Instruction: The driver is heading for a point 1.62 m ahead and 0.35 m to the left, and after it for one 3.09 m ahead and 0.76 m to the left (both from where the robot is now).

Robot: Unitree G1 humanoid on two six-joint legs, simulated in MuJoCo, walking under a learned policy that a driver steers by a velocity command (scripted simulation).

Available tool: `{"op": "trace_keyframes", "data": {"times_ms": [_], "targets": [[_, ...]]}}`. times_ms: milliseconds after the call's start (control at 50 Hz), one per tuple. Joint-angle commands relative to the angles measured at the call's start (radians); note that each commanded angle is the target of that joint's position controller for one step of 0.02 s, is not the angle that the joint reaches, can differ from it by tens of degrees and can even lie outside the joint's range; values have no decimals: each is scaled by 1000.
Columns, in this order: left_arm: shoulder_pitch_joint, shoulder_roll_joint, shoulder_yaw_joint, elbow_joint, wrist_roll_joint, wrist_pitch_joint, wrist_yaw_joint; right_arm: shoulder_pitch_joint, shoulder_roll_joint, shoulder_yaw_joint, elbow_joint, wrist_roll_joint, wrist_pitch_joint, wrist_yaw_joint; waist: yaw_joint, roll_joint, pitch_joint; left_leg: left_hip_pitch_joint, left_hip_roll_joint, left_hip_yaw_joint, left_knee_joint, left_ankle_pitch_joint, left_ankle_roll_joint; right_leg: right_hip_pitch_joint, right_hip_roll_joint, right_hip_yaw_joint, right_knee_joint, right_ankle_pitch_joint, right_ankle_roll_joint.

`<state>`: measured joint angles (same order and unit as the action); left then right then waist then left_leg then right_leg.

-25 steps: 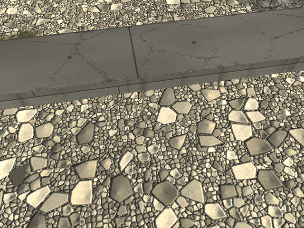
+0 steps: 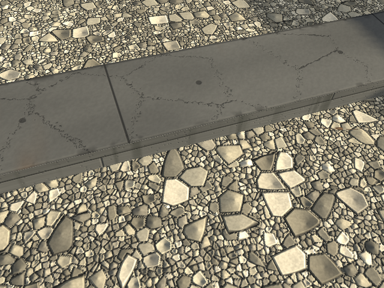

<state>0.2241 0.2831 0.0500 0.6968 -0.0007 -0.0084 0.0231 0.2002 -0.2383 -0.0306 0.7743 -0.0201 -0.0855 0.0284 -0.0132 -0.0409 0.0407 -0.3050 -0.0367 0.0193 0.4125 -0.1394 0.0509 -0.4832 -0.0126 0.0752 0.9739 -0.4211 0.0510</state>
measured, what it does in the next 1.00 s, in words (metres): steps on the spot: right foot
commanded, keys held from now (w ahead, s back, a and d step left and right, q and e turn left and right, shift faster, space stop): no key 1.00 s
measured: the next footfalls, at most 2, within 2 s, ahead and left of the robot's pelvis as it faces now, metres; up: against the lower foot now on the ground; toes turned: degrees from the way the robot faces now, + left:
right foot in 0.16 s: +0.12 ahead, -0.15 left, +0.00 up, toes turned +2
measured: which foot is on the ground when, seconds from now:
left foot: down 0.00-1.00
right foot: up 0.00-0.14, down 0.16-1.00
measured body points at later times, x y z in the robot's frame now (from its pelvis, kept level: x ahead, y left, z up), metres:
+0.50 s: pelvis +0.07 -0.03 -0.01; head +0.07 -0.03 +0.44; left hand +0.20 +0.22 -0.12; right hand +0.17 -0.28 -0.14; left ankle +0.05 +0.09 -0.74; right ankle +0.08 -0.15 -0.74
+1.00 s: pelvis +0.06 -0.03 -0.01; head +0.07 -0.03 +0.44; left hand +0.14 +0.23 -0.14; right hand +0.11 -0.28 -0.15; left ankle +0.05 +0.09 -0.74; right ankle +0.08 -0.15 -0.74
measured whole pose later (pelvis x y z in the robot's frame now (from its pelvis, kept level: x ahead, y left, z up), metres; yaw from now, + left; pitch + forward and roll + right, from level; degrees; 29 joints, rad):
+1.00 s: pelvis +0.06 -0.03 -0.01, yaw +0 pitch -2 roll +0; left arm 0.19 0.21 0.05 0.96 0.00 0.01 0.04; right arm 0.20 -0.22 -0.02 1.06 0.00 0.00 -0.03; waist -0.01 0.00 0.04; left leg -0.18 0.01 0.01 0.51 -0.30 0.00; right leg -0.23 0.01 0.04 0.52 -0.25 0.01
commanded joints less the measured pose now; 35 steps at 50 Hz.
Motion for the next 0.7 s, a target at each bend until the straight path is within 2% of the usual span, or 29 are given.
{"op": "trace_keyframes", "data": {"times_ms": [20, 60, 120, 140, 160, 180, 200, 220, 240, 260, 320, 420, 540, 700], "targets": [[87, 22, 4, -33, 4, 5, 8, -65, -150, -32, -45, 3, -1, -9, 47, 171, -186, 82, 233, -131, -85, 720, 180, 152, -23, -20, -185, 116, 16], [61, 40, 10, -30, 1, 13, 9, -53, -157, -32, -29, 11, 10, -12, 33, 165, -196, 87, 241, -131, -89, 603, 176, 198, -21, -23, -263, 193, 11], [16, 47, 16, -34, 6, 24, 8, -67, -145, -22, -12, 18, 25, -11, 33, 153, -149, 43, 229, -145, -89, 294, 150, 274, -16, -35, -414, 265, -16], [7, 45, 17, -34, 12, 23, 7, -68, -132, -17, -6, 22, 29, -11, 39, 145, -129, 24, 208, -146, -81, 165, 123, 314, -10, -41, -498, 313, -33], [-11, 58, 19, -43, 23, 22, 9, -40, -111, -8, 8, 21, 29, -10, 33, 121, -109, 2, 180, -149, -71, 42, 79, 352, -36, -7, -554, 380, -51], [-17, 92, 24, -58, 27, 20, 14, -15, -93, 0, 13, 5, 27, -10, 16, 69, -113, -33, 142, -133, -35, -78, 34, 402, -105, 61, -550, 503, -78], [-43, 141, 35, -60, 18, 24, 19, 66, -91, -2, 26, -4, 24, -7, -47, -49, -110, -72, 68, -77, -21, -195, 0, 420, -135, 84, -509, 509, -115], [-55, 96, 31, -50, 12, 24, 12, 53, -77, 4, 34, -1, 30, -12, -30, -93, -111, -2, 44, -27, -6, -181, -25, 329, -105, 69, -524, 309, -119], [-65, 57, 22, -53, 16, 21, 5, 6, -96, 1, 33, 2, 38, -17, -7, -65, -64, 8, 43, -21, 10, -154, -34, 274, -75, 61, -538, 250, -104], [-68, 46, 18, -50, 21, 16, 2, -13, -95, 0, 32, 4, 46, -23, -6, -51, -54, 16, 49, -23, 18, -123, -32, 254, -67, 53, -535, 270, -91], [-49, 53, 19, -38, 15, -2, 1, -3, -102, -2, 44, 2, 58, -30, -4, -33, -62, 36, 62, -36, 35, -40, -27, 272, -54, 37, -497, 388, -81], [-45, 51, 20, -23, 11, -4, 5, -17, -100, -4, 72, 12, 60, -32, 0, 5, -88, 66, 69, -39, 60, 38, -33, 302, -47, 30, -464, 488, -87], [-45, 44, 21, 10, 9, -2, 5, -23, -100, -7, 116, 15, 75, -41, -2, 32, -78, 86, 72, -41, 60, 41, -39, 300, -38, 22, -466, 483, -88], [-40, 35, 23, 83, 8, 0, 11, -24, -101, -10, 179, 16, 82, -54, -3, 35, -51, 86, 73, -43, 38, 3, -41, 300, -24, 6, -490, 428, -81]]}}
